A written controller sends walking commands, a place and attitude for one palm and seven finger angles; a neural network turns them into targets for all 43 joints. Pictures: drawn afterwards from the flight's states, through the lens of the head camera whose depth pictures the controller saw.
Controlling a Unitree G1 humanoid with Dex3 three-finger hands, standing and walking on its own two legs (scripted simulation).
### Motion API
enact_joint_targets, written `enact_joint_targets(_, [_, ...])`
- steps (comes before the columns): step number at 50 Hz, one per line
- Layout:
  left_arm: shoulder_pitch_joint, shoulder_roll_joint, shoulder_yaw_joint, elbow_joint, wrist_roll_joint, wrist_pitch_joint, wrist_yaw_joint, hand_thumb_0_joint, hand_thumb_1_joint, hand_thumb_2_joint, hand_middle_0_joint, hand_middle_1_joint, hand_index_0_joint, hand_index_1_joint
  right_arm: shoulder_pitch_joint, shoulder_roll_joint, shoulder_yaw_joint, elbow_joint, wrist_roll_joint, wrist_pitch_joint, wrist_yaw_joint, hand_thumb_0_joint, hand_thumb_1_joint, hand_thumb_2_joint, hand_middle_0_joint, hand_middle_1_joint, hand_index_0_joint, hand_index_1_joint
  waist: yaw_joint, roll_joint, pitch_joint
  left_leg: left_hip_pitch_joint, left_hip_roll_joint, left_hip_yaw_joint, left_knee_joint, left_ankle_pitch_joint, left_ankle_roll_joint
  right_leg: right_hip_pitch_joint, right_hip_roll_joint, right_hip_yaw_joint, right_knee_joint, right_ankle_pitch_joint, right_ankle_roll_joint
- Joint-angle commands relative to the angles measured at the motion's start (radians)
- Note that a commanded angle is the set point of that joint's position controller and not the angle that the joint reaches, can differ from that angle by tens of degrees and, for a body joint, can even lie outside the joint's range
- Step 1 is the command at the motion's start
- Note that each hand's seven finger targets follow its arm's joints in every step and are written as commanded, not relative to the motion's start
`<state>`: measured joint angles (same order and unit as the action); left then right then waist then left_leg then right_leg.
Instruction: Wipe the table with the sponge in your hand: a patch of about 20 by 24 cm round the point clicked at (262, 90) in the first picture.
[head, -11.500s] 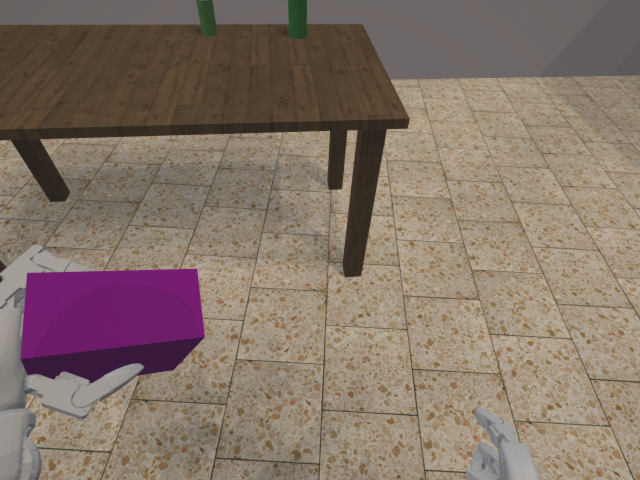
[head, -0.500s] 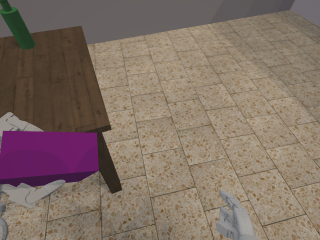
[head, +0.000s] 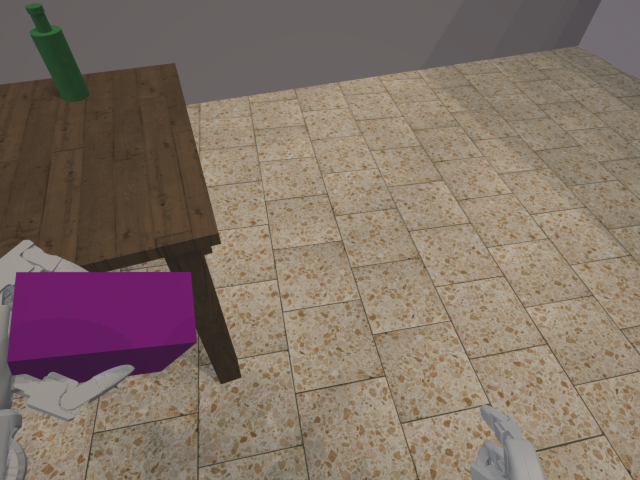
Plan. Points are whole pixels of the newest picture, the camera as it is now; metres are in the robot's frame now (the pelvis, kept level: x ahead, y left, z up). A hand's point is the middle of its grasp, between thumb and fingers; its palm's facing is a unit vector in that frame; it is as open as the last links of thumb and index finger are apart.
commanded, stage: come to a stop and stand still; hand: left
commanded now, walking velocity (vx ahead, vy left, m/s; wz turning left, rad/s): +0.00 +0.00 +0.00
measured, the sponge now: (129, 330) +0.23 +0.20 +0.13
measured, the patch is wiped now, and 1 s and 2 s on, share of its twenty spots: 0.00 0.00 0.00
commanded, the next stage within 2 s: look again from close up in 0.82 s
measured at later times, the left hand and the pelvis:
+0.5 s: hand (43, 338) +0.21 +0.27 +0.15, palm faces +0.37 -0.84 -0.40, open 10.7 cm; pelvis -0.01 +0.03 +0.00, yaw -1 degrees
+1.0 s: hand (11, 288) +0.24 +0.30 +0.18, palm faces +0.43 -0.77 -0.46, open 10.7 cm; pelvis -0.01 +0.03 +0.00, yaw +0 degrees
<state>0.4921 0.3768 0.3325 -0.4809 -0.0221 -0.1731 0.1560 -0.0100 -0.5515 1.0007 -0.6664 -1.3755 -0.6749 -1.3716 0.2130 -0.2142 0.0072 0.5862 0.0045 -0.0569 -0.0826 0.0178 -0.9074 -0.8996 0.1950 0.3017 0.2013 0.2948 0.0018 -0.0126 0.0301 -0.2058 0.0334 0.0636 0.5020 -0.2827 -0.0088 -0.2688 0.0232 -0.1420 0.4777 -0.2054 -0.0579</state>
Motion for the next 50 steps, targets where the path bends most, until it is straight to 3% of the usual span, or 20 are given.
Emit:
enact_joint_targets(1, [-0.112,0.147,0.09,-0.206,-0.005,-0.074,0.018,0.0,0.1,1.3,-1.2,-1.6,-1.2,-1.6,-0.079,-0.104,-0.029,-0.141,-0.002,-0.056,0.0,0.0,-0.9,-0.9,0.2,0.3,0.2,0.3,0.006,0.072,-0.078,-0.171,0.083,-0.084,-0.1,-0.047,0.025,0.144,-0.135,0.229,-0.113,-0.003,0.048])
enact_joint_targets(4, [-0.116,0.152,0.091,-0.175,-0.008,-0.06,0.019,0.0,0.1,1.3,-1.2,-1.6,-1.2,-1.6,-0.057,-0.094,-0.029,-0.132,-0.003,-0.052,0.009,0.0,-0.9,-0.9,0.2,0.3,0.2,0.3,-0.002,-0.027,-0.096,-0.093,0.022,-0.049,0.024,-0.087,0.019,0.05,-0.218,0.338,-0.243,-0.191,0.018])
enact_joint_targets(7, [-0.121,0.158,0.093,-0.169,-0.009,-0.048,0.021,0.0,0.1,1.3,-1.2,-1.6,-1.2,-1.6,-0.071,-0.087,-0.023,-0.134,-0.003,-0.043,0.011,0.0,-0.9,-0.9,0.2,0.3,0.2,0.3,-0.002,-0.071,-0.097,-0.049,0.014,-0.062,0.049,-0.066,0.023,0.003,-0.242,0.341,-0.287,-0.282,0.005])
enact_joint_targets(9, [-0.119,0.151,0.087,-0.17,-0.009,-0.044,0.021,0.0,0.1,1.3,-1.2,-1.6,-1.2,-1.6,-0.077,-0.087,-0.018,-0.135,-0.005,-0.038,0.01,0.0,-0.9,-0.9,0.2,0.3,0.2,0.3,-0.003,-0.048,-0.094,-0.036,0.019,-0.071,0.003,-0.03,0.027,0.01,-0.222,0.298,-0.265,-0.252,0.009])
enact_joint_targets(11, [-0.129,0.151,0.082,-0.19,-0.01,-0.047,0.019,0.0,0.1,1.3,-1.2,-1.6,-1.2,-1.6,-0.089,-0.092,-0.013,-0.144,-0.005,-0.037,0.005,0.0,-0.9,-0.9,0.2,0.3,0.2,0.3,0.002,0.04,-0.081,-0.046,0.051,-0.106,-0.097,-0.023,0.035,0.031,-0.165,0.243,-0.213,-0.211,0.029])
enact_joint_targets(15, [-0.146,0.148,0.084,-0.203,0.001,-0.056,0.019,0.0,0.1,1.3,-1.2,-1.6,-1.2,-1.6,-0.092,-0.103,-0.008,-0.152,-0.008,-0.038,0.003,0.0,-0.9,-0.9,0.2,0.3,0.2,0.3,0.006,0.134,-0.049,-0.206,0.102,-0.166,-0.222,-0.116,0.048,0.152,-0.093,0.179,-0.122,-0.132,0.056])
enact_joint_targets(19, [-0.113,0.139,0.087,-0.194,0.002,-0.066,0.022,0.0,0.1,1.3,-1.2,-1.6,-1.2,-1.6,-0.069,-0.103,-0.015,-0.145,-0.006,-0.055,0.003,0.0,-0.9,-0.9,0.2,0.3,0.2,0.3,0.01,0.111,-0.112,-0.18,0.104,-0.15,-0.18,0.035,0.044,0.221,-0.089,0.165,-0.066,0.082,0.055])
enact_joint_targets(25, [-0.09,0.135,0.089,-0.199,-0.004,-0.071,0.019,0.0,0.1,1.3,-1.2,-1.6,-1.2,-1.6,-0.066,-0.111,-0.021,-0.141,-0.006,-0.066,0.008,0.0,-0.9,-0.9,0.2,0.3,0.2,0.3,0.007,0.073,-0.13,-0.162,0.091,-0.135,-0.154,0.04,0.029,0.202,-0.104,0.178,-0.069,0.088,0.047])
enact_joint_targets(31, [-0.092,0.144,0.1,-0.209,-0.004,-0.083,0.021,0.0,0.1,1.3,-1.2,-1.6,-1.2,-1.6,-0.073,-0.108,-0.022,-0.14,-0.006,-0.066,0.003,0.0,-0.9,-0.9,0.2,0.3,0.2,0.3,0.008,0.097,-0.119,-0.166,0.103,-0.151,-0.164,0.101,0.028,0.201,-0.094,0.162,-0.037,0.122,0.048])
enact_joint_targets(38, [-0.077,0.123,0.088,-0.18,-0.011,-0.083,0.017,0.0,0.1,1.3,-1.2,-1.6,-1.2,-1.6,-0.067,-0.107,-0.025,-0.139,-0.003,-0.06,0.005,0.0,-0.9,-0.9,0.2,0.3,0.2,0.3,0.003,0.077,-0.138,-0.132,0.1,-0.131,-0.132,0.162,0.02,0.192,-0.102,0.168,-0.033,0.186,0.045])
enact_joint_targets(45, [-0.114,0.131,0.087,-0.195,-0.011,-0.078,0.017,0.0,0.1,1.3,-1.2,-1.6,-1.2,-1.6,-0.076,-0.11,-0.026,-0.146,-0.005,-0.055,0.002,0.0,-0.9,-0.9,0.2,0.3,0.2,0.3,0.003,0.07,-0.133,-0.13,0.086,-0.126,-0.126,0.116,0.018,0.172,-0.112,0.183,-0.053,0.149,0.04])
enact_joint_targets(46, [-1.189,0.947,0.68,-0.41,0.16,-0.173,0.009,0.0,0.1,1.3,-1.2,-1.6,-1.2,-1.6,0.101,-0.133,-0.057,-0.114,-0.046,-0.126,0.019,0.0,-0.9,-0.9,0.2,0.3,0.2,0.3,0.016,-0.074,0.067,-0.248,0.058,-0.056,0.014,0.112,0.039,0.009,-0.105,0.213,-0.15,0.128,0.127])
enact_joint_targets(47, [-0.617,0.347,0.289,0.181,0.038,-0.127,-0.047,0.0,0.1,1.3,-1.2,-1.6,-1.2,-1.6,0.002,-0.018,-0.019,-0.071,-0.013,-0.124,0.027,0.0,-0.9,-0.9,0.2,0.3,0.2,0.3,0.016,-0.091,-0.172,-0.071,-0.011,-0.101,0.02,0.082,0.04,0.029,-0.194,0.24,-0.121,0.088,-0.011])
enact_joint_targets(48, [-0.375,0.252,0.219,0.083,-0.002,-0.129,-0.046,0.0,0.1,1.3,-1.2,-1.6,-1.2,-1.6,-0.018,-0.053,-0.035,-0.146,0.003,-0.133,0.028,0.0,-0.9,-0.9,0.2,0.3,0.2,0.3,0.053,-0.047,-0.076,-0.045,-0.003,-0.073,0.006,0.064,0.02,0.031,-0.178,0.324,-0.205,0.056,0.014])
enact_joint_targets(49, [-0.325,0.187,0.16,0.1,-0.019,-0.129,-0.048,0.0,0.1,1.3,-1.2,-1.6,-1.2,-1.6,-0.02,-0.098,-0.041,-0.144,0.003,-0.139,0.035,0.0,-0.9,-0.9,0.2,0.3,0.2,0.3,0.032,0.011,-0.134,-0.017,-0.02,-0.076,-0.041,0.033,0.02,0.087,-0.192,0.307,-0.185,-0.027,-0.008])
enact_joint_targets(50, [-0.28,0.111,0.094,0.069,-0.032,-0.146,-0.06,0.0,0.1,1.3,-1.2,-1.6,-1.2,-1.6,-0.045,-0.092,-0.045,-0.151,0.011,-0.15,0.046,0.0,-0.9,-0.9,0.2,0.3,0.2,0.3,0.036,0.155,-0.171,0.021,-0.008,-0.068,-0.09,0.061,0.027,0.106,-0.168,0.273,-0.133,-0.017,-0.009])
